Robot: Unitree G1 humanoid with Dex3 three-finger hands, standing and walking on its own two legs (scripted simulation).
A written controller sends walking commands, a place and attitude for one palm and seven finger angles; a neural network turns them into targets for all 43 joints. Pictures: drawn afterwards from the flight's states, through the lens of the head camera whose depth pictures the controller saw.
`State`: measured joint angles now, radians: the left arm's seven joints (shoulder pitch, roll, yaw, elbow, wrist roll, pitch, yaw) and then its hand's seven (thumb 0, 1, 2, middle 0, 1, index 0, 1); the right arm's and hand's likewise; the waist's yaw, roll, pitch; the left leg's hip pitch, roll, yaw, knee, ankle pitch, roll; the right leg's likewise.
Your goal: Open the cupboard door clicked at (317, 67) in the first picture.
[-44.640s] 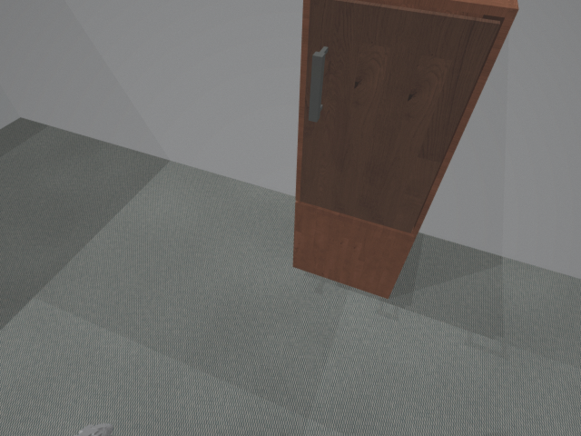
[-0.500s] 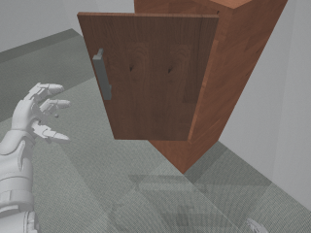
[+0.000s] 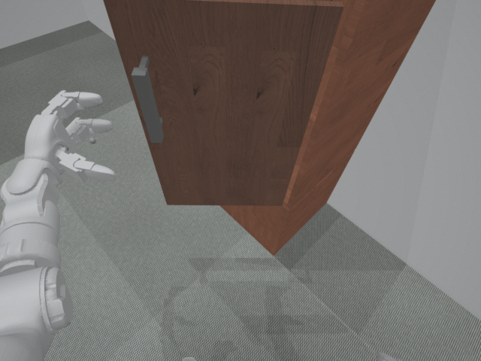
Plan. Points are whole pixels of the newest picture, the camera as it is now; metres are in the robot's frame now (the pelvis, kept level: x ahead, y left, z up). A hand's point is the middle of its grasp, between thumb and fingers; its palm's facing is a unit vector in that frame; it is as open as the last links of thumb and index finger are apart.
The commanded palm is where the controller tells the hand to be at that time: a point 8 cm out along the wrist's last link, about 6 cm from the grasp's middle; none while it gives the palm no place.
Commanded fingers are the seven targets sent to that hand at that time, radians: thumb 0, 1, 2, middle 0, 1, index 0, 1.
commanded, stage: move the hooked fingers beside the handle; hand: left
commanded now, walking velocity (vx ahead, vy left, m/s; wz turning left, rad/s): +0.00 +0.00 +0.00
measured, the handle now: (151, 101) +0.55 +0.17 +0.10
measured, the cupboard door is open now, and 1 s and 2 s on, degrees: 46 46 45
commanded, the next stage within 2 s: slide the fingers in behind the handle in 1.30 s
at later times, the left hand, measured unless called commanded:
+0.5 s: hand (110, 110) +0.51 +0.23 +0.12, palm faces -0.01 -1.00 -0.01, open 14.0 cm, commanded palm +0.49 +0.27 +0.11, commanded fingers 0.00 -0.50 0.30 -0.30 -1.20 -0.30 -1.20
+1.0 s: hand (107, 115) +0.50 +0.23 +0.11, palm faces +0.00 -1.00 +0.00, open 14.0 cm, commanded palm +0.48 +0.27 +0.11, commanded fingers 0.00 -0.50 0.30 -0.30 -1.20 -0.30 -1.20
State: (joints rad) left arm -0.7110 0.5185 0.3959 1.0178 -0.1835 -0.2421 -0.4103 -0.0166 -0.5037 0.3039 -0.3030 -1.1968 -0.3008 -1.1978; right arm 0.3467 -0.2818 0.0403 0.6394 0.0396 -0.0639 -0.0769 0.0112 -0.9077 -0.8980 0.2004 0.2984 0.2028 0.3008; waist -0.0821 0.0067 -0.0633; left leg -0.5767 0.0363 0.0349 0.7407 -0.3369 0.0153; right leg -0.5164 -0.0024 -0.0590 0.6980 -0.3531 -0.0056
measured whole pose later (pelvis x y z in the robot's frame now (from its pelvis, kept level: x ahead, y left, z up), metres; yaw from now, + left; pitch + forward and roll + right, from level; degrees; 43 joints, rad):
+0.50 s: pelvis +0.00 +0.00 -0.01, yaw -1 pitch +16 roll -2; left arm -0.96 0.66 0.44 1.24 -0.11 -0.28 -0.39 -0.02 -0.50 0.30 -0.30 -1.20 -0.30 -1.20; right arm 0.43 -0.29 0.04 0.66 0.02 0.02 -0.07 0.01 -0.91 -0.90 0.20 0.30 0.20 0.30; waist -0.17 0.01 -0.07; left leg -0.72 0.06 0.03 0.81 -0.36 0.01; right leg -0.65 0.02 -0.06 0.74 -0.36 -0.01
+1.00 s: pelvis +0.02 +0.00 -0.01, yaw -1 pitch +16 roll -3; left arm -0.88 0.61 0.43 1.17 -0.13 -0.27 -0.39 -0.02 -0.50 0.30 -0.30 -1.20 -0.30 -1.20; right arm 0.40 -0.28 0.03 0.63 0.02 0.06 -0.05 0.01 -0.91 -0.90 0.20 0.30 0.20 0.30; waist -0.14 0.02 -0.09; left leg -0.70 0.06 0.03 0.82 -0.39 0.01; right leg -0.63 0.02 -0.06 0.74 -0.38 -0.01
